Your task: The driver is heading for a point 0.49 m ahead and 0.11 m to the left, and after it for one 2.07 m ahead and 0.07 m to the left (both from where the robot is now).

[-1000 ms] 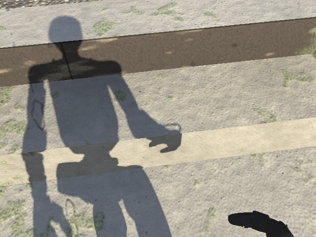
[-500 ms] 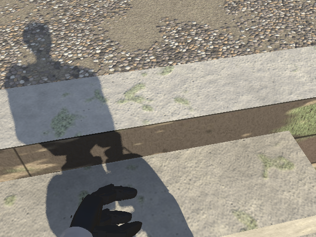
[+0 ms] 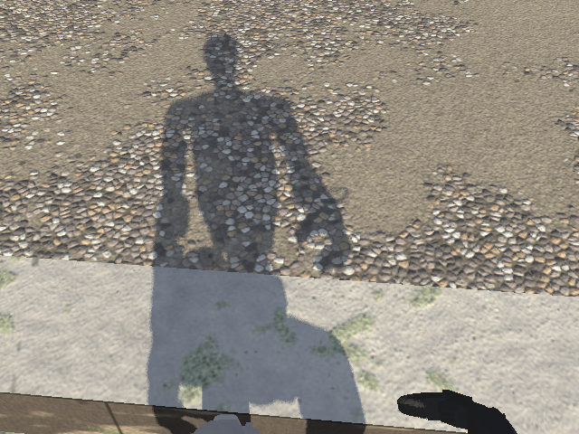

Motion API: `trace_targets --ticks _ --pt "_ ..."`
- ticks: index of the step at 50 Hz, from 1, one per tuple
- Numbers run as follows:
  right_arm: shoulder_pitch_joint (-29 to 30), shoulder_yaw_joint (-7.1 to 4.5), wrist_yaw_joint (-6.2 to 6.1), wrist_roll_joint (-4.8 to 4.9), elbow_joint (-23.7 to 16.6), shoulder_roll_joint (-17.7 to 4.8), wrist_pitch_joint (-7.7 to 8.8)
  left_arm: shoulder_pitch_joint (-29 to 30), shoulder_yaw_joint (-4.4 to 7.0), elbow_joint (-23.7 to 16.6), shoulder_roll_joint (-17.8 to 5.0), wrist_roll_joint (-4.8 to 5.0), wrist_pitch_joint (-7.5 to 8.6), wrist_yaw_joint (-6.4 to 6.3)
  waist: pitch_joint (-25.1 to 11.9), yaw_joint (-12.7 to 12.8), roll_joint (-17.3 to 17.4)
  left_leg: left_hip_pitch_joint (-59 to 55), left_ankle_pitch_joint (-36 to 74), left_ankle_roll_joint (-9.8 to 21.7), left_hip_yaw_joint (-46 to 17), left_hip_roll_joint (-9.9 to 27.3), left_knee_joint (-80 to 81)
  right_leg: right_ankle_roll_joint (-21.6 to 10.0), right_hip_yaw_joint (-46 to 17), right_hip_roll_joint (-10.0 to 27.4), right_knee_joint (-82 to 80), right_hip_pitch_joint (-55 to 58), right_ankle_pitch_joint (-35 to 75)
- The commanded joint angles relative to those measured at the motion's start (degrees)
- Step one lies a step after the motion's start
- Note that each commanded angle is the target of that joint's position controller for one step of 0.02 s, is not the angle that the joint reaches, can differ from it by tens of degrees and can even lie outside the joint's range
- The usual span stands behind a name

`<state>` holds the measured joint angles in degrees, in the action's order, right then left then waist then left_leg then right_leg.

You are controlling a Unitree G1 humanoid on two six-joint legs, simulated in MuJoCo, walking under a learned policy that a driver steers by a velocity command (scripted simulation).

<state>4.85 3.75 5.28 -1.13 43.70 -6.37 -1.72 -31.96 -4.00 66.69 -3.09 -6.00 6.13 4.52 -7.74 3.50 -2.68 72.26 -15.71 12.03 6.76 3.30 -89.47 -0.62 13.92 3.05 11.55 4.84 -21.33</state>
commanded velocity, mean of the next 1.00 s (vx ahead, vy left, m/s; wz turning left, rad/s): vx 0.33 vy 0.00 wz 0.32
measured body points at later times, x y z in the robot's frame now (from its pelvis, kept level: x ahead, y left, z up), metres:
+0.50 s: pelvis +0.31 +0.00 +0.18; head +0.29 +0.00 +0.63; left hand +0.52 +0.22 +0.12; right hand +0.24 -0.18 +0.02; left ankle +0.18 +0.10 -0.56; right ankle +0.51 -0.08 -0.33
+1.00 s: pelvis +0.47 +0.00 +0.34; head +0.47 +0.00 +0.79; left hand +0.48 +0.26 +0.21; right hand +0.75 -0.15 +0.26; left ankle +0.51 +0.13 -0.37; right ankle +0.53 -0.08 -0.38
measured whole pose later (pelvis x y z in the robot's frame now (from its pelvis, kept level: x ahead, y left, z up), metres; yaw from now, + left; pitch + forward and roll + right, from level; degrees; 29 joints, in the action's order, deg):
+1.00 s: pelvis +0.47 +0.00 +0.34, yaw +17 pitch +3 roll -3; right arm -1.8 -1.7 1.6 -2.3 45.9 -13.8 5.9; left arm -11.9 1.2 51.5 -11.8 -1.6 7.5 1.9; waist -3.8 4.1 2.4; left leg 33.5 -14.1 -0.7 -2.0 2.0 -46.0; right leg -3.9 5.9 -3.1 34.9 -23.5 -14.8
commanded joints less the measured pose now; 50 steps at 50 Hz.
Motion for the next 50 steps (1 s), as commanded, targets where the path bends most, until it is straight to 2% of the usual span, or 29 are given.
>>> trace_targets --ticks 1,2,3,4,5,6,7,8,10,12,14,16,20,22,24,26,27,28,29,30,31,32,34,36,37,41,45,47,50 --pt "5.7 -2.37 0.73 1.73 -6.2 -4.8 1.26 -0.2 3.16 -3.3 -18.1 2.47 2.8 0.92 6.7 -8.3 -7.4 -26.6 -5.7 -1.4 6.4 -9.4 15.8 -11.2 -1.0 16.1 2.6 -10.0 100.0" --pt "-4.8 -3.53 0.27 1.83 -3.3 -7.3 2.36 0.9 4.36 -3.4 -22.0 2.24 3.01 1.09 1.8 -10.8 -9.6 -37.4 0.9 -0.5 4.7 -11.2 20.1 -9.5 -0.1 16.2 10.5 -8.2 110.1" --pt "-12.5 -3.81 -0.5 2.96 -1.0 -9.3 3.04 -2.8 4.25 -3.6 -18.6 -0.57 3.53 1.09 -9.6 -9.7 -5.3 -62.2 12.7 4.2 -7.4 -8.1 16.5 -5.6 -3.2 14.1 21.0 -24.8 104.2" --pt "-25.0 -5.66 -0.86 1.89 3.1 -12.4 2.09 -0.8 4.64 -3.5 -20.0 -0.85 2.66 2.11 -11.0 -15.8 -1.2 -73.1 1.6 4.6 -18.5 -7.7 30.9 -6.2 -5.4 8.8 33.5 -35.1 83.0" --pt "-34.9 -6.52 -1.33 -0.73 7.2 -16.6 1.69 6.2 4.99 -5.2 -15.6 -0.18 1.27 3.58 -9.3 -17.1 7.2 -77.5 -7.8 8.7 -38.0 -1.0 49.8 -4.7 -10.3 -0.8 51.4 -49.2 34.3" --pt "-38.6 -8.25 -2.38 -2.11 8.4 -19.1 1.87 9.0 5.33 -5.7 -14.7 3.46 0.27 3.81 -8.2 -17.2 7.9 -69.1 -13.2 10.6 -55.3 4.2 61.2 -4.0 -21.5 -5.0 80.4 -51.5 23.4" --pt "-35.0 -8.25 -3.26 -1.85 10.3 -16.8 2.64 9.0 5.2 -6.5 -11.4 3.42 0.07 3.14 -4.6 -14.6 10.1 -61.2 -14.2 9.1 -53.6 4.1 62.8 -5.2 -28.3 -4.8 93.9 -54.8 27.4" --pt "-29.6 -7.19 -3.07 -1.58 11.1 -12.3 3.98 12.0 4.76 -7.9 -9.2 2.36 0.73 1.99 0.5 -10.6 5.2 -54.4 -11.7 9.1 -50.9 3.3 61.6 -6.0 -29.2 -5.7 101.0 -59.5 27.0" --pt "-20.2 -4.72 -2.12 -1.34 13.2 -4.7 5.19 18.3 3.07 -13.1 -6.4 1.93 0.36 -0.33 0.4 -3.5 1.4 -49.3 -3.9 7.8 -43.2 2.5 61.8 -9.4 -29.6 -6.0 105.4 -65.3 23.3" --pt "-13.3 -3.17 -1.63 -2.09 14.1 -1.6 5.89 18.2 3.25 -15.1 -9.1 1.8 -1.8 -1.09 1.2 1.4 0.2 -44.4 3.0 6.1 -32.7 0.4 63.9 -10.2 -25.9 -3.9 102.6 -68.8 20.2" --pt "-14.4 -3.82 -1.53 -2.49 14.7 -3.8 7.06 20.2 2.89 -16.1 -9.4 2.86 -2.91 -1.15 2.0 1.5 1.4 -40.6 4.0 3.9 -23.4 -2.0 65.8 -8.4 -20.1 -1.1 98.6 -68.9 13.2" --pt "-26.0 -3.06 -2.66 -4.9 17.7 -3.5 7.87 23.5 1.86 -17.1 -7.8 3.18 -2.12 -1.84 3.2 -2.6 7.2 -42.9 2.1 3.7 -25.0 -2.2 67.5 -7.8 -17.1 -1.8 112.4 -75.2 7.5" --pt "-37.9 -2.12 -2.65 -6.62 23.0 -3.8 7.84 39.2 0.33 -25.5 -8.9 2.78 -1.77 -3.4 6.1 -6.7 2.7 -55.5 -2.7 1.7 -31.5 2.0 66.8 -9.8 -20.8 1.4 106.4 -91.4 3.1" --pt "-38.2 -2.13 -1.27 -5.68 21.8 -6.2 8.47 48.0 0.26 -30.2 -9.9 2.66 -2.87 -4.06 6.1 -7.3 2.8 -47.3 -3.5 1.6 -32.2 2.5 72.4 -6.1 -17.1 4.7 88.6 -80.9 8.7" --pt "-30.5 -2.05 -0.09 -0.05 13.7 -7.5 9.7 52.2 -0.48 -33.2 -6.0 2.11 -4.67 -2.97 7.8 -5.1 9.3 -25.0 6.7 4.1 -29.9 4.2 83.4 -1.7 -3.8 1.3 76.0 -47.6 -4.1" --pt "-30.5 -3.96 -0.67 1.41 11.1 -14.3 11.02 46.6 0.97 -32.2 -9.0 3.29 -4.46 -2.42 2.7 -1.3 11.6 -42.5 53.1 1.7 -27.8 6.2 76.8 -1.5 -3.9 -4.1 65.0 -41.6 3.2" --pt "-28.8 -5.6 -0.69 2.95 9.3 -16.9 11.55 41.8 3.14 -30.2 -14.3 3.51 -3.5 -2.9 -0.2 0.5 12.0 -55.3 68.7 -1.1 -25.7 5.4 71.1 -3.1 -4.3 -7.1 53.1 -40.5 -0.7" --pt "-27.6 -7.12 -0.36 1.94 7.7 -17.0 11.67 31.7 4.84 -27.8 -18.1 3.88 -2.51 -3.84 -8.6 2.3 10.6 -58.4 73.1 -5.3 -22.4 2.5 58.0 -6.7 -12.8 -4.0 48.5 -27.1 15.2" --pt "-33.3 -5.51 -0.56 -1.37 4.9 -7.0 11.95 18.9 5.02 -25.1 -19.1 3.98 -2.11 -4.37 -29.5 3.2 -11.5 -34.8 40.3 -8.7 -21.6 -7.0 36.5 -21.2 -45.2 11.9 37.4 3.3 21.5" --pt "-29.9 -6.77 -0.24 0.52 6.3 -7.0 10.08 8.8 5.35 -24.0 -21.3 0.78 -2.77 -3.98 -27.3 8.6 -20.9 -25.5 -1.5 -10.3 -25.5 -13.9 2.8 -25.9 -73.4 22.5 18.2 -1.7 9.6" --pt "-25.3 -7.93 -0.47 0.8 5.5 -7.0 8.92 9.6 5.53 -20.9 -22.4 1.07 -0.25 -3.95 -10.5 6.3 -11.7 -16.4 5.5 -9.4 -26.9 -10.6 -7.4 -20.2 -68.3 18.6 14.7 -15.1 -7.6" --pt "-24.5 -8.23 -2.01 0.86 6.2 -7.6 8.54 17.5 5.69 -20.5 -20.2 3.23 0.77 -4.11 -1.0 2.2 -7.2 -14.0 8.7 -9.6 -22.4 -6.4 -5.7 -16.8 -56.7 16.6 17.1 -25.1 -14.9" --pt "-26.8 -6.53 -2.84 -1.47 9.1 -5.2 7.37 23.8 3.68 -16.2 -9.0 4.19 0.23 -3.67 -0.6 -3.6 3.7 -20.4 5.8 -9.1 -16.9 -3.5 -7.1 -14.6 -41.2 13.6 21.0 -35.0 -3.6" --pt "-22.7 -5.22 -2.49 -1.62 8.5 -3.0 6.24 30.7 2.85 -16.2 -3.8 5.08 0.57 -4.78 0.5 -7.3 3.9 -22.7 2.2 -9.3 -17.3 -1.2 1.8 -11.1 -31.5 7.7 18.7 -39.3 0.6" --pt "-21.6 -5.13 -2.06 -1.11 8.4 -4.2 6.26 32.2 2.9 -16.0 -4.1 4.92 0.8 -5.4 -2.3 -7.6 0.1 -23.2 2.4 -9.3 -17.3 -2.3 -2.4 -11.4 -30.1 6.9 17.8 -38.8 9.6" --pt "-14.7 -6.1 -1.86 -1.87 6.0 -12.4 7.95 32.4 4.55 -16.3 -11.2 3.78 1.15 -4.85 -3.1 -6.6 4.2 -23.6 9.5 -12.9 -15.2 -1.1 10.5 -10.5 -22.6 4.5 12.5 -34.0 10.2" --pt "-7.2 -6.29 -2.09 -2.0 2.5 -12.3 7.61 28.6 6.12 -18.9 -16.2 4.86 1.28 -3.52 1.6 -3.6 -0.4 -40.0 -1.7 -16.1 -5.7 -1.5 34.4 -10.5 -18.9 2.6 5.6 -35.7 5.4" --pt "-6.7 -7.21 -3.28 -1.7 0.4 -13.8 8.08 28.6 6.47 -20.3 -16.5 3.69 2.73 -2.82 2.9 -3.8 -1.6 -41.8 2.5 -13.8 -8.4 -1.0 38.1 -12.6 -23.1 6.5 8.2 -31.6 11.8" --pt "-6.5 -7.99 -5.44 0.01 -3.0 -14.6 8.59 27.8 7.48 -21.5 -17.5 5.35 2.75 -2.27 0.8 -4.6 -0.5 -46.3 2.4 -10.8 -7.1 -1.9 54.9 -15.0 -27.4 9.1 14.1 -22.6 21.4"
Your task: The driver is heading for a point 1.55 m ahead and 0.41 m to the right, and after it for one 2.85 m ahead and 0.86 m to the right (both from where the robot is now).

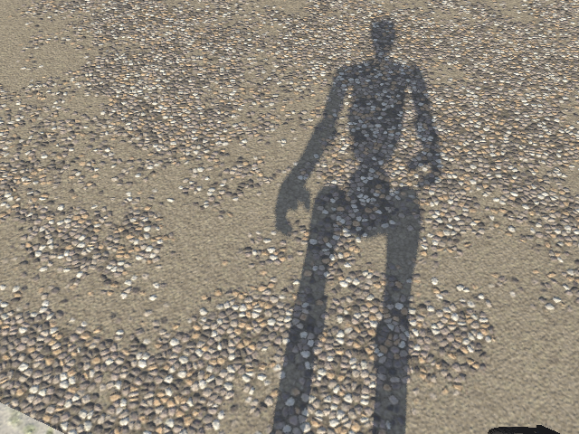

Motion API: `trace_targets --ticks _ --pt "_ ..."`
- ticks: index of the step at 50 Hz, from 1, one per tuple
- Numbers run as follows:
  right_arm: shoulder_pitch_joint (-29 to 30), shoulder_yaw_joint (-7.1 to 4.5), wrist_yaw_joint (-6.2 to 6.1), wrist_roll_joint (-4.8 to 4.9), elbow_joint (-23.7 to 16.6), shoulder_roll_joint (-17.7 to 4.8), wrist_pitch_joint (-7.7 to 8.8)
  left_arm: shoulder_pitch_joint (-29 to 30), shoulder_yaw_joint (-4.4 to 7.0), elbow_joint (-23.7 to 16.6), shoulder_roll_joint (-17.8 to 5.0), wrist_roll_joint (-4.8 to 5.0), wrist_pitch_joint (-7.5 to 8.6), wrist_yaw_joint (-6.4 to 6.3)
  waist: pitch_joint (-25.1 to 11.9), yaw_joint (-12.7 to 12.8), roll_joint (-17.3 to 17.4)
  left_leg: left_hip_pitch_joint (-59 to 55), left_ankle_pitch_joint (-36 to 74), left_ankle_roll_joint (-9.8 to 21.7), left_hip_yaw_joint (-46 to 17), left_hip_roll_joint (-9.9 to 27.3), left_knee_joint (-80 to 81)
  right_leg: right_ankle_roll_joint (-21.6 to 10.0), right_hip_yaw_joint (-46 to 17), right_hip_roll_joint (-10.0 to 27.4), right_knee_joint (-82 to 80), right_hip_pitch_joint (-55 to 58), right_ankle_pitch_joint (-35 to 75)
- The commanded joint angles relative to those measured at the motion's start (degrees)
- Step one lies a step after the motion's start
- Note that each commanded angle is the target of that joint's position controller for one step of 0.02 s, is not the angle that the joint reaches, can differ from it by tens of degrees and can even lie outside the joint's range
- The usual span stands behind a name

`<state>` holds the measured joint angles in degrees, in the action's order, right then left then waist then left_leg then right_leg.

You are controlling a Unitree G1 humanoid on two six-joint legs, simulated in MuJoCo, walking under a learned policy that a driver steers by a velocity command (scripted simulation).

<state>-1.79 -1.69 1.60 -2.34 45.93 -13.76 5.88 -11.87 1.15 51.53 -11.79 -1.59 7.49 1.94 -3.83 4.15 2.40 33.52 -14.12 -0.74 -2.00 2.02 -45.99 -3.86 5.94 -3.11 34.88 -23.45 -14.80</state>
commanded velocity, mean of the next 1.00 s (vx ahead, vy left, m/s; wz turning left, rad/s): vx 0.07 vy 0.00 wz -0.47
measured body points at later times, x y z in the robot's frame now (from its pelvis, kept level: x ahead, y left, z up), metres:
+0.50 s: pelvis +0.01 -0.06 +0.00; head +0.02 -0.09 +0.45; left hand +0.24 +0.13 -0.08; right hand +0.07 -0.36 -0.11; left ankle +0.06 +0.10 -0.66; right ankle +0.03 -0.17 -0.72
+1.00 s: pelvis +0.07 -0.04 +0.00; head +0.08 -0.04 +0.45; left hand +0.33 +0.09 -0.10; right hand +0.04 -0.31 -0.10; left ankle +0.08 +0.06 -0.72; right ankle +0.02 -0.17 -0.67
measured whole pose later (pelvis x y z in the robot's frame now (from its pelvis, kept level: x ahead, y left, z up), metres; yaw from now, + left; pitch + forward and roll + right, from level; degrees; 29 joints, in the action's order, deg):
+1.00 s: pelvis +0.07 -0.04 +0.00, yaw -30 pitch +6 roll +1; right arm -17.6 -0.2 1.5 -3.1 39.4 -13.3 6.7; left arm -12.2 1.5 39.9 -13.1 -2.5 5.4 1.1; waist -5.6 -2.0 -0.9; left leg 19.9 -22.4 4.4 1.6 -3.2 -36.2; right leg -1.7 -12.5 -6.4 60.0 -36.3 -19.3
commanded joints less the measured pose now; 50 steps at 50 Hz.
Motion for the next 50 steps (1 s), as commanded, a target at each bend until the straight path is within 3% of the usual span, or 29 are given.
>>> trace_targets --ticks 1,2,3,4,5,6,7,10,15,17,19,20,21,22,23,25,26,28,30,37,38,39,42,45,46,47,48,49,50 --pt "-7.8 -0.74 -2.78 4.21 -2.6 -2.7 -0.97 2.6 2.01 -5.2 -7.9 3.11 -2.76 -2.64 -5.9 -6.9 -15.7 -17.0 7.6 3.6 -0.9 1.0 19.3 -6.8 -16.3 10.4 -2.1 2.5 15.1" --pt "-12.4 -2.2 -3.33 2.04 -2.3 -9.1 -2.08 3.7 0.94 -7.2 -3.3 3.36 -3.82 -3.07 -7.7 -7.1 -1.5 -27.4 20.0 7.6 -12.8 12.0 21.9 -1.6 -9.2 4.0 13.8 -7.9 3.1" --pt "-9.7 -2.7 -3.66 1.01 -4.1 -11.6 -3.9 0.9 0.49 -9.5 -1.9 3.23 -3.83 -2.82 -7.1 -4.0 17.7 -34.5 28.9 17.1 -24.0 20.4 21.6 1.9 -4.3 -0.8 21.1 -25.1 -18.8" --pt "-11.0 -2.01 -3.75 0.13 -6.7 -7.6 -3.85 2.9 1.74 -9.3 -6.5 3.03 -4.11 -2.68 -9.3 -7.0 12.8 -34.5 27.5 20.1 -27.4 22.9 22.3 3.7 -8.6 1.0 34.2 -28.0 -20.7" --pt "-8.5 -1.35 -4.03 -0.39 -9.0 -5.8 -3.5 3.9 2.66 -9.7 -8.5 3.16 -5.02 -2.13 -8.3 -6.3 5.6 -30.2 25.4 18.7 -23.6 21.2 22.4 5.1 -10.5 2.0 40.8 -27.9 -16.3" --pt "-4.7 -1.06 -4.45 0.14 -10.8 -5.2 -3.52 3.4 2.63 -10.0 -7.6 3.11 -6.35 -2.16 -7.2 -4.3 2.1 -26.2 19.6 16.4 -19.0 18.5 23.4 6.3 -11.0 3.6 43.8 -26.9 -12.8" --pt "-2.1 -0.89 -4.99 1.16 -11.7 -4.7 -3.6 3.5 2.72 -11.3 -7.4 2.71 -7.43 -2.43 -5.4 -3.3 2.8 -22.9 14.5 14.8 -15.7 17.4 24.6 7.3 -11.5 4.7 44.9 -26.4 -10.1" --pt "-2.2 -0.48 -6.09 0.74 -12.6 -3.9 -3.66 4.0 2.37 -14.7 -6.1 2.36 -8.43 -2.86 -3.7 -2.9 3.1 -17.9 14.9 13.4 -6.3 14.1 25.7 8.6 -8.7 4.8 44.5 -22.6 -2.4" --pt "-5.3 -2.8 -6.08 1.88 -12.0 -8.6 -4.57 7.3 0.57 -19.0 -3.4 2.15 -8.51 -1.28 -5.5 -5.4 6.1 -18.6 11.2 12.6 0.9 14.6 23.9 6.5 -4.5 6.7 20.3 -10.2 -6.0" --pt "-7.4 -3.7 -5.37 2.69 -11.0 -10.0 -5.16 5.5 1.46 -18.9 -5.5 2.35 -9.09 -0.46 -4.5 -6.0 7.3 -18.6 5.4 12.2 0.6 16.3 23.5 4.9 -1.7 5.4 12.7 -4.9 -6.4" --pt "-8.1 -3.87 -4.72 3.65 -9.4 -9.1 -5.98 0.4 2.76 -17.3 -6.6 2.31 -9.44 -0.09 -2.9 -4.0 7.3 -16.6 0.4 8.8 3.4 14.6 19.0 1.9 1.2 2.5 -1.3 4.0 -1.0" --pt "-10.7 -3.71 -4.37 3.35 -7.9 -7.1 -6.28 -2.4 3.81 -16.9 -9.0 1.47 -9.36 -0.27 -1.6 -3.7 2.6 -11.0 -3.9 5.1 7.1 11.9 12.2 0.0 -2.9 3.0 -6.3 10.9 4.6" --pt "-9.6 -2.82 -3.99 1.92 -9.0 -3.0 -6.41 -3.9 5.57 -18.6 -15.6 0.62 -9.11 -0.97 0.2 -4.2 -12.8 4.0 -16.0 -1.0 13.1 5.2 -7.4 -4.9 -23.8 16.2 -11.0 18.1 14.4" --pt "-3.2 -2.46 -4.81 1.98 -13.0 -3.0 -6.18 -2.7 6.07 -21.9 -18.9 -0.56 -8.59 -1.31 -1.0 -1.4 -20.8 13.5 -22.6 -3.5 4.5 -0.7 -17.4 -14.5 -38.7 23.7 -15.8 15.1 11.4" --pt "-0.9 -2.98 -5.06 2.8 -13.2 -4.8 -6.1 -1.7 5.46 -22.8 -16.4 -1.12 -7.65 -1.53 -2.1 -0.2 -16.1 14.2 -19.2 -3.7 -0.7 0.0 -24.8 -16.1 -39.2 22.3 -17.1 13.3 4.5" --pt "-3.0 -2.94 -5.16 2.21 -11.7 -4.9 -6.01 4.4 3.93 -24.3 -10.8 0.39 -7.71 -2.82 -1.5 -3.2 -10.8 13.9 -10.3 -3.6 -2.6 1.4 -26.6 -10.5 -31.9 16.4 -14.8 10.6 -5.0" --pt "-3.0 -3.15 -5.58 1.69 -12.2 -5.1 -5.93 6.3 3.59 -24.8 -9.6 1.28 -8.17 -3.41 -1.4 -4.0 -10.0 12.3 -8.1 -3.9 -2.4 1.4 -25.5 -9.0 -29.6 14.5 -14.2 8.6 -4.2" --pt "-3.4 -2.81 -5.59 1.61 -12.5 -4.5 -5.7 6.9 2.96 -25.3 -7.8 1.02 -8.57 -4.15 -2.5 -4.9 -9.8 8.9 -4.3 -3.9 -1.2 -0.1 -23.7 -8.1 -26.8 11.8 -13.2 6.2 -0.3" --pt "-4.2 -2.65 -5.5 1.48 -12.4 -5.1 -5.31 5.7 2.95 -26.2 -7.9 0.3 -7.84 -4.51 -4.2 -4.4 -9.4 8.3 -2.5 -3.7 -2.2 -1.0 -25.7 -9.2 -29.2 13.0 -12.5 6.3 3.0" --pt "-2.1 -0.69 -4.4 2.78 -14.0 -3.3 -4.66 2.7 3.59 -26.8 -9.3 1.18 -8.76 -4.73 -4.8 -2.0 -11.1 1.5 -9.7 -2.3 -0.7 -3.3 -4.9 -9.6 -33.7 11.4 -12.9 8.7 -4.8" --pt "-6.9 0.08 -1.82 -1.87 -12.8 -4.8 -2.08 -1.3 3.15 -23.8 -10.4 -1.28 -2.67 -1.81 0.2 -1.1 -8.8 5.5 -10.4 -3.4 -0.2 -2.8 -13.3 -10.9 -38.8 13.3 -15.0 3.1 -19.8" --pt "-8.0 -0.5 -1.31 -2.67 -12.4 -5.8 -1.32 -0.9 3.34 -23.3 -10.5 -0.75 -0.69 -1.02 -0.2 -1.5 -8.5 6.0 -11.5 -3.2 -1.3 -1.6 -14.2 -10.9 -42.2 14.9 -16.0 3.5 -24.5" --pt "-6.8 1.03 -1.1 -0.92 -14.0 -3.7 -0.8 2.6 2.37 -22.0 -8.6 0.54 0.28 -1.4 -1.8 -1.6 -7.2 0.7 -13.1 -1.8 -1.0 -0.5 -5.0 -9.9 -41.1 14.2 -15.5 3.1 -22.2" --pt "-14.8 1.13 0.51 0.03 -11.5 -2.0 0.44 7.5 2.24 -19.8 -9.1 1.56 -1.86 -1.19 -1.9 -7.0 -5.0 -21.1 -5.6 0.6 3.7 -3.3 17.7 -9.5 -33.5 8.2 -9.4 -6.9 -25.2" --pt "-19.0 0.45 0.46 -0.22 -9.8 -3.1 1.03 5.5 2.01 -18.2 -7.2 0.98 -2.09 -0.66 -2.4 -7.8 -3.9 -31.2 -6.6 2.7 -1.3 0.3 19.5 -7.2 -30.6 5.4 -0.7 -14.4 -21.9" --pt "-23.9 -0.57 -0.31 0.26 -8.6 -7.1 1.84 3.8 1.25 -16.9 -3.3 0.21 -1.83 -0.11 -2.0 -8.5 2.4 -36.4 -16.9 13.2 -17.9 10.3 23.9 -1.0 -22.2 -1.4 17.8 -25.2 -13.2" --pt "-19.5 -1.94 -0.25 -1.3 -10.3 -12.5 2.02 3.9 1.05 -19.2 -2.8 -2.31 -0.71 -0.19 2.3 -8.2 11.4 -39.6 -33.1 26.7 -49.4 19.9 34.6 3.1 -21.0 -6.1 28.4 -45.2 -13.1" --pt "-14.9 -1.39 -0.45 -1.6 -10.8 -9.4 2.34 6.6 1.32 -17.4 -5.6 -1.84 -0.1 -0.75 5.7 -7.5 3.0 -37.5 -34.8 24.4 -48.0 21.2 35.9 3.0 -23.9 -2.2 36.6 -51.2 -3.2" --pt "-11.2 -1.14 -0.22 -0.26 -10.6 -8.2 2.39 6.3 1.45 -15.8 -6.4 -1.26 -0.11 -1.95 3.8 -5.8 2.0 -34.5 -27.3 21.2 -39.1 18.7 34.1 4.0 -20.0 -1.0 42.6 -48.9 1.0"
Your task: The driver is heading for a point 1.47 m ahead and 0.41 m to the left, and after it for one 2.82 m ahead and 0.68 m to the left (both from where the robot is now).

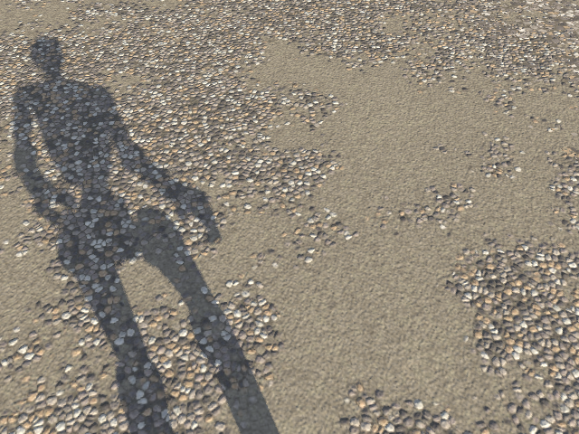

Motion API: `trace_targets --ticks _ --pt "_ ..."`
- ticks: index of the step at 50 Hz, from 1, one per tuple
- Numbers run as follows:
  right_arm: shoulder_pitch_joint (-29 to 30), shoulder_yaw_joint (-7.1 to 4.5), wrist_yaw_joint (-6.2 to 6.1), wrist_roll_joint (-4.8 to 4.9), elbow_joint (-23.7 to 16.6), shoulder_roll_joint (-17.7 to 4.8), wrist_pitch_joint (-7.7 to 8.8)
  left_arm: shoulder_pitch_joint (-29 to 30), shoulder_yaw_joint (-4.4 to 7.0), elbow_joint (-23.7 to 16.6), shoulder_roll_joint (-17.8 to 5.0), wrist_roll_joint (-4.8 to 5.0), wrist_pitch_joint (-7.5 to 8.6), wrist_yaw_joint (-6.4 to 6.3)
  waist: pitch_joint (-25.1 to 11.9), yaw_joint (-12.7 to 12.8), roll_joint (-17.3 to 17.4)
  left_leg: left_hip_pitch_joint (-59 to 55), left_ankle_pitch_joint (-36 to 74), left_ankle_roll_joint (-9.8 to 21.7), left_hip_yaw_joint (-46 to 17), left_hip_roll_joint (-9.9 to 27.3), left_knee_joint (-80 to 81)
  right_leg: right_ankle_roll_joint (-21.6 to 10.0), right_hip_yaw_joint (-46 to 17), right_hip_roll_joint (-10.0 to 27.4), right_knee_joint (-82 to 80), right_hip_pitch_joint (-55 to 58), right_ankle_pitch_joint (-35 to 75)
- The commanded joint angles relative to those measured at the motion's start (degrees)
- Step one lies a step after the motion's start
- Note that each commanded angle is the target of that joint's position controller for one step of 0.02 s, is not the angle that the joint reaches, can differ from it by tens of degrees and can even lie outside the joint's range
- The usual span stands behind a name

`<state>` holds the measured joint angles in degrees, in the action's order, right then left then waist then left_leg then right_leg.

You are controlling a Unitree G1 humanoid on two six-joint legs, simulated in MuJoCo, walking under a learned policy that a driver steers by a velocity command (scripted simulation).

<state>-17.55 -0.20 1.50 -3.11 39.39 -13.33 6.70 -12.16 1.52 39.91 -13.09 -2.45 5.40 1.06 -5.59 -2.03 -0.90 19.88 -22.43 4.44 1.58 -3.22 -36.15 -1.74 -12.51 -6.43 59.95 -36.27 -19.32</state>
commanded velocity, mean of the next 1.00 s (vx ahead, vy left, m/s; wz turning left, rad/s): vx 0.46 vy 0.00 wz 0.34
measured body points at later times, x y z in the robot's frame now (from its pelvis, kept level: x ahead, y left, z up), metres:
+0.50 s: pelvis +0.27 -0.04 +0.00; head +0.29 -0.03 +0.45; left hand +0.48 +0.19 -0.08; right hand +0.26 -0.26 -0.14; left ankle +0.03 +0.07 -0.62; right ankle +0.34 -0.13 -0.72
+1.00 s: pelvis +0.54 +0.06 +0.00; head +0.58 +0.08 +0.44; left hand +0.49 +0.34 -0.13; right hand +0.82 -0.10 -0.10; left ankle +0.59 +0.16 -0.72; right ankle +0.43 -0.14 -0.61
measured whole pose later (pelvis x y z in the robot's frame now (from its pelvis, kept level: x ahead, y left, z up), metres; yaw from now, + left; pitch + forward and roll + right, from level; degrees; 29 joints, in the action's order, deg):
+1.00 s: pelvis +0.54 +0.06 +0.00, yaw +25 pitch +3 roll +0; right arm -5.4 -4.5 1.8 0.8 40.3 -14.8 2.3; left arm -14.6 4.1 48.4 -15.2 1.3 5.9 -1.2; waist 3.4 1.1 0.0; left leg 28.6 -11.0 6.4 2.7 -3.7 -36.7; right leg 2.0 2.2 3.1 70.3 -16.0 -26.0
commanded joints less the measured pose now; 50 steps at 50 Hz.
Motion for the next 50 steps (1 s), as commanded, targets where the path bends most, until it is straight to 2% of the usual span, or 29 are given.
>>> trace_targets --ticks 1,3,6,8,13,18,19,20,21,22,23,24,25,26,27,28,30,31,32,34,39,41,43,45,46,47,48,49,50 --pt "5.5 -1.53 -0.17 0.65 -3.8 -5.1 1.75 5.8 1.07 -3.1 -5.4 -0.46 1.21 -1.85 2.5 1.3 4.5 -19.0 -12.6 13.6 -35.1 20.7 23.3 2.2 -0.3 3.4 22.0 -32.5 8.9" --pt "3.5 -0.15 -0.54 0.31 -1.4 -0.9 1.31 6.6 0.73 -2.3 -4.1 -2.13 0.5 -1.18 2.1 1.8 4.4 -14.9 0.1 9.8 -21.4 15.2 22.4 0.8 3.7 5.0 20.8 -26.9 13.6" --pt "-6.1 -0.58 -0.21 -1.31 2.8 -2.0 0.86 11.1 0.71 -1.5 -3.4 -1.14 0.84 0.91 4.2 -2.8 5.5 -19.1 9.9 10.7 -16.0 14.9 24.1 0.8 6.4 5.7 15.2 -29.8 16.8" --pt "-11.5 -0.84 1.01 -1.62 6.0 -2.3 0.55 14.3 0.45 -2.0 -2.0 -0.55 1.18 0.97 4.6 -3.9 5.6 -23.2 18.5 11.9 -16.0 15.7 24.3 0.9 7.8 6.8 9.3 -32.4 18.8" --pt "-13.4 -0.65 3.52 0.22 9.9 -0.8 0.57 22.3 -1.15 -3.6 1.9 -1.25 -0.6 2.99 6.7 -3.3 5.6 -13.3 29.3 10.3 -10.4 13.7 27.0 1.8 15.5 9.4 -13.4 -10.7 21.7" --pt "-11.2 -2.07 3.07 0.64 12.1 -5.2 0.69 25.1 0.24 -6.0 -1.7 0.16 -1.0 1.78 7.9 0.6 8.3 -20.6 48.2 8.2 -12.8 18.0 22.1 -1.8 17.1 5.9 -26.1 1.4 13.3" --pt "-9.9 -2.55 2.87 0.16 12.5 -6.2 0.76 21.5 0.84 -5.2 -3.0 1.3 -0.6 1.26 5.7 3.2 8.3 -19.2 58.1 6.3 -11.0 16.7 18.3 -3.4 18.1 4.7 -28.2 10.6 18.2" --pt "-10.2 -2.64 2.65 -0.48 12.4 -5.8 1.13 13.7 1.89 -3.4 -5.4 2.17 -0.03 0.39 -1.6 5.6 7.3 -14.3 62.4 2.6 -8.4 12.8 9.3 -6.0 17.4 5.2 -24.9 27.0 22.5" --pt "-15.3 -0.78 1.58 -0.94 11.5 0.7 1.65 1.4 1.71 -0.5 -6.6 0.94 0.37 -0.22 -16.9 7.0 -1.0 -0.6 46.0 -1.2 -6.8 7.7 -7.8 -14.6 9.9 15.3 -18.6 55.0 36.4" --pt "-22.2 1.61 2.14 -1.52 10.4 6.6 2.32 -13.4 1.65 3.4 -6.8 0.45 0.77 -0.73 -30.4 9.0 -15.4 17.6 -1.5 -4.5 -5.6 -2.7 -26.1 -27.1 -18.0 31.6 -29.8 78.1 27.3" --pt "-9.0 -1.46 3.33 1.0 10.5 -0.9 1.73 -21.3 2.04 8.3 -5.1 -1.0 0.81 -1.62 -14.7 14.4 -10.7 26.7 -4.5 -2.5 -9.0 -0.3 -44.0 -18.7 -21.5 29.4 -38.6 62.6 9.8" --pt "-3.7 -2.49 3.24 1.86 10.0 -1.3 1.67 -14.5 2.36 8.8 -6.9 -0.33 1.11 -1.92 -1.0 11.5 -7.8 29.7 2.3 0.1 -9.0 3.8 -50.9 -13.7 -14.8 28.6 -41.7 44.4 -1.4" --pt "-3.0 -2.48 2.52 1.2 10.7 -0.2 1.61 -8.8 1.41 8.5 -3.8 0.2 0.96 -2.28 1.1 8.0 -3.8 26.8 6.9 1.5 -8.4 7.3 -49.3 -12.6 -9.2 28.4 -42.9 33.4 2.6" --pt "-2.7 -1.9 2.09 -0.64 10.7 2.1 1.24 -6.0 0.11 8.3 0.8 0.74 0.77 -2.2 -1.0 5.0 -1.0 22.3 8.9 2.3 -8.9 9.2 -46.0 -12.5 -3.6 27.2 -43.8 29.4 11.1" --pt "0.1 -1.26 2.23 -1.45 9.4 3.7 0.71 -3.2 -0.54 7.7 4.3 0.61 0.75 -1.97 -1.1 3.6 -0.9 20.1 8.0 2.1 -8.1 10.1 -45.8 -13.2 -0.4 27.0 -46.0 26.8 17.3" --pt "2.0 -1.04 2.34 -1.35 8.5 5.2 0.0 -1.3 -0.73 7.7 5.7 0.72 1.04 -2.07 -1.3 2.0 -1.5 20.1 6.1 2.3 -7.7 10.6 -45.2 -13.5 1.8 26.6 -48.4 26.1 19.7" --pt "4.5 -1.08 2.72 -0.67 7.8 5.6 -0.76 0.9 -0.08 8.4 4.7 0.39 1.98 -2.23 1.3 0.2 -0.6 23.5 5.5 2.4 -7.8 11.5 -41.8 -13.5 7.7 25.4 -52.2 25.0 20.6" --pt "3.2 -3.0 -0.59 8.74 5.2 0.0 -2.43 2.0 2.38 8.6 -4.0 2.54 2.31 -1.61 4.9 -1.4 0.3 26.2 8.8 -0.3 -8.5 12.3 -37.7 -8.5 11.8 23.5 -52.1 25.9 22.2" --pt "5.1 -2.75 -1.79 8.66 4.7 -0.3 -2.96 2.0 2.69 9.1 -4.4 2.82 2.2 -1.71 5.5 -1.0 0.3 26.8 11.9 -1.7 -8.2 12.5 -34.1 -7.4 13.9 23.1 -52.2 24.9 23.5" --pt "7.9 -2.61 -1.61 5.51 2.5 0.3 -3.21 0.5 2.72 10.0 -4.1 2.25 1.55 -2.28 6.6 -1.1 -0.1 23.1 19.5 -2.8 -5.6 12.0 -25.5 -6.8 19.3 21.1 -52.3 21.4 24.2" --pt "19.3 -2.54 0.84 4.98 -1.3 0.0 -3.94 -6.1 4.41 10.9 -8.4 2.72 0.94 -2.94 8.6 4.2 0.1 19.9 25.8 -0.3 0.0 9.8 -6.2 -5.8 24.6 20.8 -50.9 30.5 25.4" --pt "21.8 -2.97 1.4 4.75 -2.9 -1.0 -4.16 -8.0 5.01 11.1 -9.8 3.12 -0.21 -2.91 8.6 4.6 -0.6 20.5 21.1 1.3 2.1 7.8 -2.9 -4.9 25.6 22.5 -46.7 38.1 36.7" --pt "20.3 -3.97 1.78 4.63 -3.8 -3.1 -4.42 -8.4 5.55 10.6 -11.6 3.28 -1.33 -3.17 6.3 2.9 -3.3 15.2 13.6 3.2 5.7 3.7 -2.0 -3.7 26.6 23.2 -38.7 42.2 54.7" --pt "7.4 -6.67 1.64 4.75 -1.0 -7.9 -4.38 -6.8 5.88 9.4 -13.4 3.6 -2.48 -3.59 0.7 -4.1 -4.4 -2.3 13.5 6.3 7.0 -1.2 3.9 -1.8 28.3 21.0 -20.4 39.0 61.7" --pt "-2.8 -9.01 0.5 4.15 1.5 -13.5 -4.76 -6.1 5.44 7.8 -12.3 2.59 -2.17 -3.93 -4.5 -8.0 -0.3 -21.5 16.8 9.2 -3.3 3.8 3.7 0.9 27.9 18.6 -3.0 23.8 45.9" --pt "-1.8 -9.81 -0.03 4.58 1.3 -19.4 -4.54 -10.1 2.6 4.1 -3.2 0.99 -0.29 -3.04 -8.3 -1.0 14.1 -40.6 10.3 19.6 -35.1 18.3 8.7 4.7 23.0 6.6 18.1 -3.7 -9.3" --pt "-5.6 -8.7 -0.25 3.64 -0.3 -16.3 -4.33 -4.5 2.89 2.2 -7.0 3.51 2.7 -2.03 -16.7 -5.0 10.4 -44.9 6.3 22.1 -49.2 22.0 17.8 4.2 9.0 4.6 25.4 -10.0 -12.6" --pt "-3.7 -7.9 -0.51 3.13 0.0 -12.7 -3.97 0.5 3.32 0.4 -8.3 5.41 3.88 -1.59 -10.6 -5.3 8.7 -41.6 10.8 18.5 -40.6 20.2 18.2 3.0 7.7 7.8 24.8 -14.9 -7.1" --pt "0.4 -7.25 -0.68 3.81 -0.9 -10.3 -3.68 1.2 2.99 0.3 -7.9 4.59 4.36 -1.94 -6.1 -2.7 3.9 -32.6 16.4 16.3 -33.0 17.8 17.7 2.2 7.5 10.6 19.8 -13.0 -2.3"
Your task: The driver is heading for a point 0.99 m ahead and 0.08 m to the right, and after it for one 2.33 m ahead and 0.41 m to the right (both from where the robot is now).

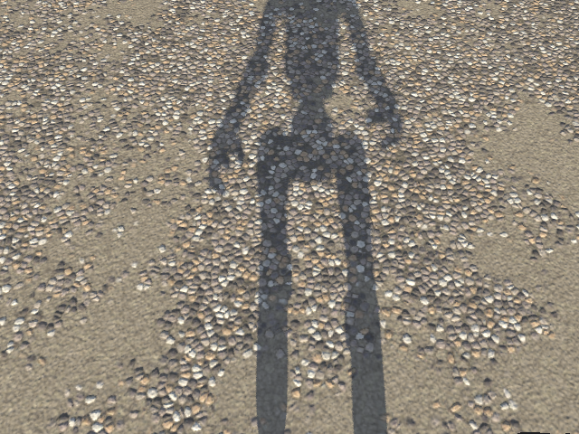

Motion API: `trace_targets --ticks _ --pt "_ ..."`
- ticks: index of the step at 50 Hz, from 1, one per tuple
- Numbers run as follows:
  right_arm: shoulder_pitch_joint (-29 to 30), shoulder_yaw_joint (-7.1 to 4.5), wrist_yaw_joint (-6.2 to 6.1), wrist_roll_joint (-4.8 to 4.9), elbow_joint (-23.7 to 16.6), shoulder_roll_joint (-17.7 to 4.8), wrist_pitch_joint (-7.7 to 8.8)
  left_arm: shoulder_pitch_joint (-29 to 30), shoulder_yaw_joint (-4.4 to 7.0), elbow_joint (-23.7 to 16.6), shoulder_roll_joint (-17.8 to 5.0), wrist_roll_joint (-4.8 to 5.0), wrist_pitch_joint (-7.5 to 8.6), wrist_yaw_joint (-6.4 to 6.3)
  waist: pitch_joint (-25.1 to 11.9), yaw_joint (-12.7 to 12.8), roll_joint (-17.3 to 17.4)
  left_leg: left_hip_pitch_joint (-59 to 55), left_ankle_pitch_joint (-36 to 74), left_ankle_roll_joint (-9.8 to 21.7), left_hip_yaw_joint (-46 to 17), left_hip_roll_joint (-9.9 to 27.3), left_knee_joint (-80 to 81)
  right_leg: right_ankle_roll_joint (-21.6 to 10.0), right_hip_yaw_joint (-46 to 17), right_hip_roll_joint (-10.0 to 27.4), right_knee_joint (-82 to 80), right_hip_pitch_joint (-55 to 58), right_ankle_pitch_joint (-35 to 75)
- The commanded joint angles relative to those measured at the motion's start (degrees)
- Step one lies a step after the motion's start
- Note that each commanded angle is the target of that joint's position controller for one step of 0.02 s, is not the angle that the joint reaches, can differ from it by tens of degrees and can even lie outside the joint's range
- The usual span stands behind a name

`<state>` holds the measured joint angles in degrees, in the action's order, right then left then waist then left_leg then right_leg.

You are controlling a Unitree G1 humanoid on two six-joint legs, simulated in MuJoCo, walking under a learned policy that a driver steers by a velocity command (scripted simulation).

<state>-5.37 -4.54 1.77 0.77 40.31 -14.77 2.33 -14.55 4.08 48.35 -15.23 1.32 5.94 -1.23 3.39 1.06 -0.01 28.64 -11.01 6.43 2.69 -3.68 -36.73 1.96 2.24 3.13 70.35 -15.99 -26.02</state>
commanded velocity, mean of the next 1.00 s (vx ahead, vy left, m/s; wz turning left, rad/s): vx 0.50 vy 0.00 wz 0.17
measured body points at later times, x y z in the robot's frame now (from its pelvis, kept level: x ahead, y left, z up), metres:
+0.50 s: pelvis +0.29 -0.05 +0.02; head +0.31 -0.05 +0.46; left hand +0.38 +0.24 -0.08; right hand +0.45 -0.29 -0.10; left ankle +0.17 +0.06 -0.62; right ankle +0.36 -0.13 -0.72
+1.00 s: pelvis +0.53 +0.05 +0.02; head +0.56 +0.07 +0.47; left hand +0.55 +0.34 -0.11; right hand +0.73 -0.18 -0.06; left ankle +0.55 +0.16 -0.72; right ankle +0.48 -0.10 -0.63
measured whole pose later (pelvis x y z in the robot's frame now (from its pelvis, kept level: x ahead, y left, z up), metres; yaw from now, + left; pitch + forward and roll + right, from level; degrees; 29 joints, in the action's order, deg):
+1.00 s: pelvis +0.53 +0.05 +0.02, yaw +6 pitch +2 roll +1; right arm -9.2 -3.4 0.4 -0.4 38.4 -12.5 5.2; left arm -18.4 4.1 47.4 -16.7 1.6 3.1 -0.2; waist 0.1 1.3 -2.4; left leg 18.8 -11.1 1.4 3.4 -0.2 -27.3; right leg -0.7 -2.8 2.2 67.4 -28.0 -21.7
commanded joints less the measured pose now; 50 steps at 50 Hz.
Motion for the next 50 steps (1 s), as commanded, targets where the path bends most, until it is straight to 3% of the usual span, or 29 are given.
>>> trace_targets --ticks 1,3,5,7,9,12,14,16,17,18,19,20,21,22,23,24,26,28,32,35,39,41,42,43,44,45,46,48,50 --pt "-7.4 -2.57 -0.91 0.01 -3.0 -7.6 0.85 4.0 0.89 -8.0 -6.3 -0.82 3.68 -0.13 -11.9 -3.0 0.2 -31.9 10.2 12.8 -29.2 16.4 18.8 -1.2 -6.9 2.7 4.6 -28.9 6.4" --pt "-4.6 -1.87 -1.18 -0.39 -4.2 -5.9 1.13 3.2 1.63 -9.0 -6.6 -1.59 1.92 0.17 -9.6 0.3 -0.4 -21.2 13.5 12.3 -25.8 14.4 21.5 -0.4 -7.4 4.1 -0.5 -22.3 7.0" --pt "-5.3 -1.96 -1.81 -0.22 -4.0 -6.4 1.51 4.4 1.27 -9.9 -4.9 -1.9 0.67 0.12 -7.7 0.9 -0.1 -15.9 16.9 12.1 -22.4 13.1 22.5 0.7 -6.2 4.0 -7.0 -21.4 8.2" --pt "-6.4 -2.62 -2.56 0.05 -3.8 -8.2 1.4 9.2 0.28 -11.4 -2.8 -2.49 0.37 0.12 -6.2 -0.1 0.2 -11.6 16.7 10.6 -18.3 10.4 22.5 1.5 -5.0 2.7 -16.5 -19.6 15.2" --pt "-8.0 -3.0 -2.84 0.42 -3.4 -8.8 1.04 13.8 -0.41 -12.1 -1.4 -2.38 0.49 0.57 -5.6 -2.2 2.4 -9.0 12.6 8.5 -15.8 7.7 21.4 1.6 -4.1 0.2 -26.8 -15.6 24.2" --pt "-11.6 -2.99 -2.64 0.62 -2.6 -8.4 0.76 17.7 -0.16 -13.0 -2.8 -0.94 0.74 1.36 -5.9 -4.6 5.1 -10.7 6.1 7.3 -17.9 8.4 19.3 1.6 -4.3 -2.2 -34.8 -12.2 29.2" --pt "-13.8 -2.78 -2.5 0.73 -1.9 -7.2 0.78 18.5 0.4 -13.4 -4.2 -0.7 1.19 2.03 -6.0 -5.1 5.7 -14.8 2.7 6.6 -21.0 10.5 16.3 0.2 -5.1 -2.1 -37.9 -11.8 27.4" --pt "-14.1 -2.82 -2.52 0.46 -1.9 -7.3 0.74 16.9 1.1 -13.4 -5.2 -0.68 1.73 2.52 -5.9 -3.8 6.9 -17.1 2.5 5.3 -23.3 11.6 13.0 -1.9 -4.4 -2.5 -40.4 -8.8 23.7" --pt "-13.7 -2.59 -2.49 0.36 -2.3 -6.6 0.73 13.8 1.59 -12.5 -5.7 -0.85 1.89 2.56 -6.6 -1.9 7.6 -17.5 5.5 4.3 -23.2 10.4 10.2 -3.2 -3.2 -3.3 -42.0 -4.7 22.0" --pt "-13.0 -2.03 -2.38 0.18 -3.1 -4.9 1.01 8.3 2.38 -11.5 -7.3 -1.48 2.15 2.41 -9.5 0.8 7.3 -16.4 10.8 2.5 -21.2 7.8 3.0 -5.3 -4.8 -1.6 -42.0 3.0 21.4" --pt "-12.7 -0.93 -2.37 -0.61 -4.6 -2.1 1.3 -0.8 3.29 -10.6 -10.8 -2.18 2.25 2.14 -16.4 4.4 0.2 -9.2 2.6 -0.1 -16.2 4.2 -13.9 -9.0 -15.1 8.0 -41.9 16.4 22.6" --pt "-22.5 -0.46 -2.55 1.66 -4.5 -0.3 1.93 -6.1 4.61 -7.7 -15.4 -2.57 1.8 2.72 -22.0 1.0 -21.4 10.8 -20.6 -4.4 -11.0 -2.9 -32.6 -20.2 -43.8 19.5 -49.8 32.6 8.7" --pt "-20.5 -1.32 -2.8 1.96 -3.3 -5.6 2.08 -6.2 3.5 -8.2 -9.8 -0.9 1.45 2.82 -18.2 3.2 -14.5 19.3 -20.8 -4.9 -14.1 0.1 -39.8 -20.1 -50.1 19.7 -53.9 32.3 -7.1" --pt "-12.6 -1.81 -2.77 1.44 -4.7 -8.0 2.01 -3.5 2.55 -8.8 -6.7 -0.73 0.94 2.41 -11.1 4.7 -8.2 21.5 -15.0 -4.6 -13.2 2.3 -41.4 -17.6 -41.2 17.3 -54.2 26.1 -6.2" --pt "-8.4 -1.5 -2.94 0.34 -5.8 -7.0 1.96 -0.6 1.94 -9.2 -6.0 -1.54 0.38 2.21 -8.0 3.5 -3.6 19.5 -10.6 -4.4 -10.7 4.5 -39.9 -16.0 -34.1 14.9 -54.4 19.0 0.9" --pt "-6.5 -1.43 -2.9 -0.59 -6.7 -6.0 2.12 1.2 1.51 -8.9 -4.9 -1.84 0.16 2.26 -5.5 2.1 -2.8 17.8 -7.8 -4.3 -10.1 6.3 -36.3 -15.8 -29.5 12.8 -55.2 13.6 7.6" --pt "-7.9 -1.3 -2.65 -0.45 -6.5 -4.2 2.07 1.7 0.77 -8.2 -3.2 -2.07 0.45 2.23 -5.5 -0.2 -5.4 12.5 -5.8 -4.5 -8.8 8.3 -31.2 -14.6 -22.7 9.3 -56.8 8.8 16.5" --pt "-7.3 -0.85 -2.55 -0.51 -6.5 -2.9 1.88 0.3 0.94 -6.7 -4.1 -1.37 0.59 2.1 -5.6 -0.6 -5.4 12.6 -5.3 -5.3 -7.2 8.8 -26.5 -15.3 -19.3 9.0 -57.8 8.5 23.8" --pt "-0.1 0.52 -2.11 -0.56 -7.7 -0.8 2.12 -2.0 1.68 -4.5 -7.3 -0.63 -0.11 1.41 -4.9 1.2 -4.2 11.2 4.2 -6.5 -5.2 9.0 -11.2 -14.5 -13.0 8.1 -59.3 8.5 30.3" --pt "5.3 0.8 -1.43 -0.04 -8.6 -0.7 2.49 -4.8 1.62 -3.0 -8.0 0.16 -0.64 1.47 -3.6 3.3 -4.4 6.5 10.2 -6.9 -3.9 7.2 -1.7 -13.6 -11.0 6.8 -58.6 7.4 29.3" --pt "9.8 0.39 -0.28 0.49 -10.3 -2.1 3.47 -7.9 1.78 -1.6 -8.9 0.59 -1.75 1.34 -2.3 4.1 -5.1 2.7 8.2 -6.3 -3.7 4.8 5.6 -13.3 -14.4 8.8 -55.0 9.9 27.8" --pt "6.0 -0.48 -0.17 0.39 -9.6 -3.7 4.04 -6.9 2.13 -1.6 -9.9 0.76 -2.27 0.99 -3.9 0.9 -5.7 -5.2 7.1 -4.7 -3.3 3.7 10.1 -11.8 -15.4 8.8 -50.7 9.8 30.5" --pt "0.1 -1.53 -0.58 -0.06 -8.0 -5.5 4.14 -6.4 1.97 -1.8 -9.4 0.69 -2.26 0.93 -7.3 -2.1 -5.2 -14.9 7.0 -3.3 -2.7 3.1 11.3 -10.4 -13.9 6.6 -44.9 7.8 36.4" --pt "-9.4 -2.77 -1.25 -1.05 -6.6 -8.6 4.26 -4.7 1.19 -3.0 -7.2 0.08 -1.9 1.03 -13.8 -6.8 -3.5 -29.7 8.7 -0.1 -7.9 9.1 9.2 -8.1 -11.6 3.4 -32.6 0.4 33.5" --pt "-17.8 -3.98 -1.96 -2.3 -5.6 -14.1 3.76 -8.1 -0.51 -4.8 -1.7 -0.72 -0.99 1.01 -23.1 -8.1 8.8 -51.6 8.7 6.5 -26.4 24.2 8.7 -4.1 -5.5 -3.7 -11.4 -19.2 11.2" --pt "-19.8 -3.39 -1.75 -1.62 -4.3 -11.8 3.29 -9.9 -0.48 -4.9 -3.6 0.43 -0.24 1.13 -27.4 -7.9 16.6 -53.0 -0.4 11.2 -42.0 29.3 15.1 -3.2 -9.1 -4.4 -0.7 -28.2 -8.0" --pt "-17.0 -2.27 -1.87 -1.06 -4.3 -8.2 3.03 -7.1 0.9 -4.9 -7.5 1.35 -0.47 1.0 -19.0 -7.6 11.1 -46.6 -5.5 9.4 -36.1 27.0 16.9 -3.0 -9.9 -1.4 4.1 -32.4 -4.0" --pt "-9.9 -0.76 -1.69 -0.96 -4.0 -4.2 2.97 -1.4 1.05 -6.1 -6.9 0.36 -1.44 0.87 -9.0 -4.7 6.1 -31.3 -3.3 6.3 -23.6 22.1 21.1 -2.8 -7.6 2.3 2.0 -30.5 4.3" --pt "-5.7 -0.48 -1.36 -1.41 -3.3 -2.8 3.6 -2.3 1.2 -6.2 -5.0 0.16 -2.89 0.98 -4.7 -1.2 7.2 -21.4 1.5 4.9 -16.3 19.6 25.6 -2.4 -8.3 4.1 -1.3 -25.2 8.3"
Next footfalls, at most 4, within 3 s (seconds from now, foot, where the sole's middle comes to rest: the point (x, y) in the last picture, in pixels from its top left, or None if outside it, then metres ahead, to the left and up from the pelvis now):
0.36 right None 0.40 -0.12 -0.75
0.86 left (232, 356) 0.59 0.17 -0.75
1.36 right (343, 256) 0.87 -0.10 -0.75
1.82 left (300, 182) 1.13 0.02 -0.75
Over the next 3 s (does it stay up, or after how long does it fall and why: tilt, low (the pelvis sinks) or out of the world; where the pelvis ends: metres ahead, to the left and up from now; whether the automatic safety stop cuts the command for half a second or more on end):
stays up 0.99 -0.07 0.02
